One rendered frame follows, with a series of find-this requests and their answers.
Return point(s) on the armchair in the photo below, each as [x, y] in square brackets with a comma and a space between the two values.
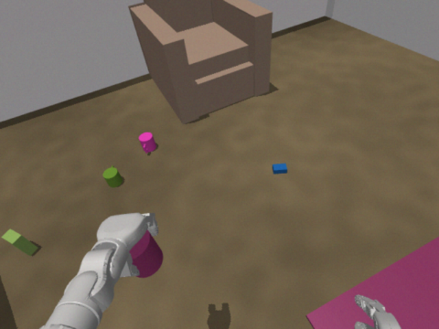
[205, 54]

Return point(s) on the left robot hand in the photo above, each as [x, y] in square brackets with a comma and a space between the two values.
[129, 229]

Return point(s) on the right robot hand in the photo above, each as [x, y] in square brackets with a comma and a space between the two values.
[376, 311]

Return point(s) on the left robot arm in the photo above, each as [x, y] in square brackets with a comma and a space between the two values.
[91, 291]

